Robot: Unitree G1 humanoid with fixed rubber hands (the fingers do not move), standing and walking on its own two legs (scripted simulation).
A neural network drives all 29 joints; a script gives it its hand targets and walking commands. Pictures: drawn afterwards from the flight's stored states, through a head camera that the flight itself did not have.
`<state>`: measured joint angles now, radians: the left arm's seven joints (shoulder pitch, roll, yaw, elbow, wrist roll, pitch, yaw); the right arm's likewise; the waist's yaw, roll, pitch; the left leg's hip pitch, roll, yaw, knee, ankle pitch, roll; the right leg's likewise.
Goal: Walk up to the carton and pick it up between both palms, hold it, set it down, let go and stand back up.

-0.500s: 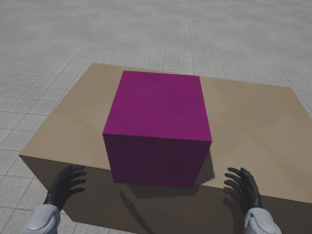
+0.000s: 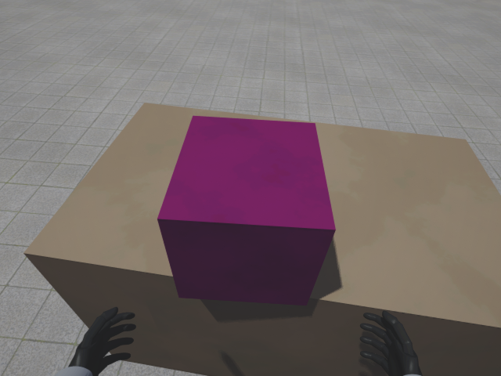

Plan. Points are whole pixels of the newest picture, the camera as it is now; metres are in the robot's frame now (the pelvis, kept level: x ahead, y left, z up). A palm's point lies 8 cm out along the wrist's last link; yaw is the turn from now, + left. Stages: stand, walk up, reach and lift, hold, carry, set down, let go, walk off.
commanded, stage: set down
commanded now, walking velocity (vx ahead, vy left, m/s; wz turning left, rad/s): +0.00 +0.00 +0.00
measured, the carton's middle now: (248, 208) +0.43 +0.03 +0.03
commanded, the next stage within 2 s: let go in 0.18 s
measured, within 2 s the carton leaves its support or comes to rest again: neither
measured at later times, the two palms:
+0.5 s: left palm out of the picture +0.14 +0.24 -0.07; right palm out of the picture +0.16 -0.21 -0.07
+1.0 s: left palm out of the picture +0.09 +0.25 -0.11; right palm out of the picture +0.09 -0.27 -0.14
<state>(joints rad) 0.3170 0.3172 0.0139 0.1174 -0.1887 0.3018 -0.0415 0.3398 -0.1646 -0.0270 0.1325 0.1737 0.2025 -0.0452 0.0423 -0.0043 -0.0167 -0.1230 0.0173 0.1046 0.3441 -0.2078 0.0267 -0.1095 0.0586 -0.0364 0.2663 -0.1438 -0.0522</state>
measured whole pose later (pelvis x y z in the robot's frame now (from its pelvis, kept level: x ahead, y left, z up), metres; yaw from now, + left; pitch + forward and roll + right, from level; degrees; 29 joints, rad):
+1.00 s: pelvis +0.04 -0.01 -0.01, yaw -2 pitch +3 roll +0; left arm 0.41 0.21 0.04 0.73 0.07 -0.03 0.00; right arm 0.31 -0.25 -0.09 0.83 -0.07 -0.01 0.00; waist 0.01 0.04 -0.05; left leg -0.19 0.03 0.14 0.46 -0.32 0.02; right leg -0.23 0.06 -0.01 0.46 -0.29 -0.06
